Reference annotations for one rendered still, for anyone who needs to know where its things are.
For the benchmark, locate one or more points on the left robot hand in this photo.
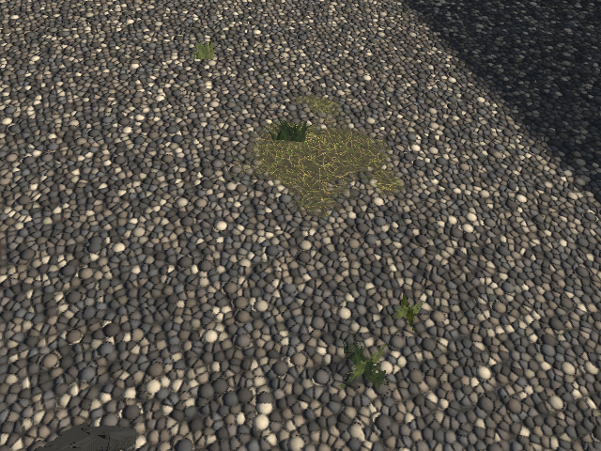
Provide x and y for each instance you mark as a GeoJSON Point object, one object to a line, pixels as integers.
{"type": "Point", "coordinates": [86, 438]}

